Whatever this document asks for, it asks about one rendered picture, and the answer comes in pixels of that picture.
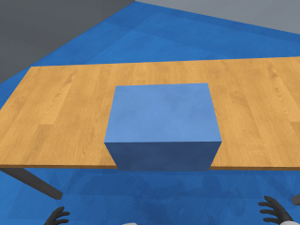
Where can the table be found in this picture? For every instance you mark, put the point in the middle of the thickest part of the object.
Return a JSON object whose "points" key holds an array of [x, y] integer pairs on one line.
{"points": [[57, 116]]}

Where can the carton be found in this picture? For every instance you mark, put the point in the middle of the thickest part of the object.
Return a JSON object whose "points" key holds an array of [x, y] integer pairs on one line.
{"points": [[163, 128]]}

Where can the robot left hand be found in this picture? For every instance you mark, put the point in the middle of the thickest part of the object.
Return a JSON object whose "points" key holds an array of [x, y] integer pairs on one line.
{"points": [[57, 213]]}

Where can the robot right hand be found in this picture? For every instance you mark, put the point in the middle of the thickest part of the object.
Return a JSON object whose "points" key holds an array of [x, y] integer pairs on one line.
{"points": [[279, 211]]}

